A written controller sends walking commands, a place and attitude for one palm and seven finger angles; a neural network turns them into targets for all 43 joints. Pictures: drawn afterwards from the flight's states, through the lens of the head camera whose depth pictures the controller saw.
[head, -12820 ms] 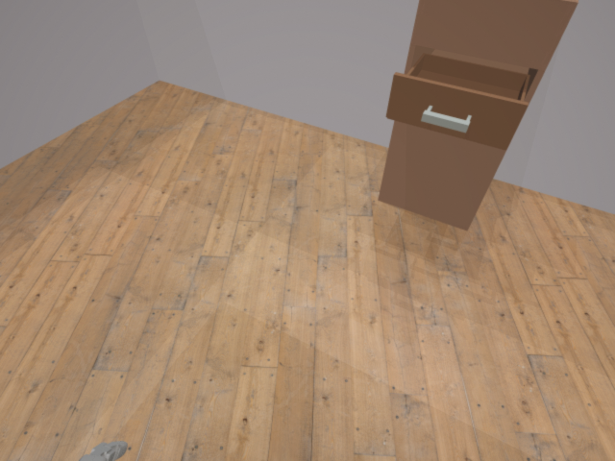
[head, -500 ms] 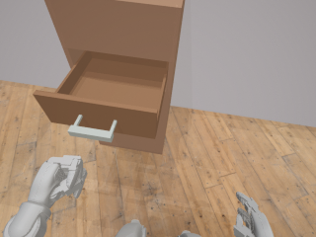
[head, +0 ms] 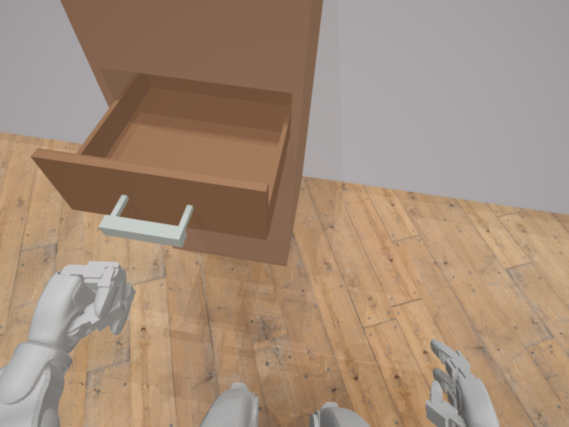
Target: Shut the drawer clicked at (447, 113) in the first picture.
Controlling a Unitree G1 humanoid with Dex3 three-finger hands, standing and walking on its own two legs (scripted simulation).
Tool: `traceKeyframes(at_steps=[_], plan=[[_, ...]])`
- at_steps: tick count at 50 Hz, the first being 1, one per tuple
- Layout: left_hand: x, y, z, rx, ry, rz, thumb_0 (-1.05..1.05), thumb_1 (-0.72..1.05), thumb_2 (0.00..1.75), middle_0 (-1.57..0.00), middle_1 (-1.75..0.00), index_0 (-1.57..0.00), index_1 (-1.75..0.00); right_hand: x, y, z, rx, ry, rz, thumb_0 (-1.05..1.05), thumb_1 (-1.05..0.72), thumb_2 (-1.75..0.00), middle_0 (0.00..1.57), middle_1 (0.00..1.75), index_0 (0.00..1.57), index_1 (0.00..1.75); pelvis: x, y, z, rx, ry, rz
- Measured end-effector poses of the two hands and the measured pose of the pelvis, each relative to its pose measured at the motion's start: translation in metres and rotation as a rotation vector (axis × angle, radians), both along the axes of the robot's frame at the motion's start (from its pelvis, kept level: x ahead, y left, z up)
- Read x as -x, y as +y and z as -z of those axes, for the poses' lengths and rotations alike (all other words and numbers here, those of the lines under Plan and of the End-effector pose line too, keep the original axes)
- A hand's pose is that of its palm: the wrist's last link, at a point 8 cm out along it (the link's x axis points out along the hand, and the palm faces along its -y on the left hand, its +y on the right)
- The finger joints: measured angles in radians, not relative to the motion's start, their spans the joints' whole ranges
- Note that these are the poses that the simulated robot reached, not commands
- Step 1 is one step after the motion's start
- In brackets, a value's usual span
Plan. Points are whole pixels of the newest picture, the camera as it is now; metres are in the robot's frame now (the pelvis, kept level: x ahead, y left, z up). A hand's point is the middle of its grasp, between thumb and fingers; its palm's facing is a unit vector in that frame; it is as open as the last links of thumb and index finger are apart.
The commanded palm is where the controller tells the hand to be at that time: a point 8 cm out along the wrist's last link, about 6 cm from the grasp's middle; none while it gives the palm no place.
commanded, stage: bring the fist close to the handle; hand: left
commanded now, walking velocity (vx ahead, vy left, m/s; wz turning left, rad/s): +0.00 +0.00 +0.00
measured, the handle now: (149, 218) +0.44 +0.25 -0.02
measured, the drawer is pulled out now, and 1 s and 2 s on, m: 0.25 0.25 0.21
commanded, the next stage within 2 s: push the drawer shut in 1.12 s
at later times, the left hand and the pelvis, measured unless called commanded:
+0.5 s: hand (147, 291) +0.30 +0.21 -0.01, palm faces -0.16 -0.99 -0.04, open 3.3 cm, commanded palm +0.29 +0.27 -0.01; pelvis -0.01 +0.01 -0.04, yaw -1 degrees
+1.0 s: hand (154, 284) +0.32 +0.21 -0.02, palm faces -0.13 -0.99 -0.06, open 3.3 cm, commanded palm +0.31 +0.26 -0.03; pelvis -0.01 +0.01 -0.05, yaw -2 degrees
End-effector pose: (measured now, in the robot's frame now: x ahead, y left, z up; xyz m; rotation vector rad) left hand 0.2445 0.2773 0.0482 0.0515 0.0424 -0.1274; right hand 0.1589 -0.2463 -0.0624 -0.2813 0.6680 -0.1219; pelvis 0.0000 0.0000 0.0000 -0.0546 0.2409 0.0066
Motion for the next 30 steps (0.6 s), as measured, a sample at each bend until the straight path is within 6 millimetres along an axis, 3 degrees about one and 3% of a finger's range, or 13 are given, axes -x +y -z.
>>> traceKeyframes(at_steps=[16, 30], plan=[[-0.019, 0.002, 0.032, -0.001, 0.006, 0.0, 0.01, 0.9, 0.9, -1.39, -1.6, -1.4, -1.6, 0.009, 0.004, 0.033, -0.001, 0.086, 0.015, 0.01, -0.9, -0.9, 0.2, 0.3, 0.21, 0.3, 0.001, 0.007, 0.022, 0.004, 0.074, 0.012], [-0.057, -0.003, 0.059, 0.002, -0.003, 0.015, 0.02, 0.9, 0.9, -1.39, -1.6, -1.4, -1.6, 0.021, 0.009, 0.058, 0.014, 0.159, 0.032, 0.01, -0.9, -0.9, 0.2, 0.3, 0.21, 0.3, 0.008, 0.014, 0.043, 0.012, 0.135, 0.026]])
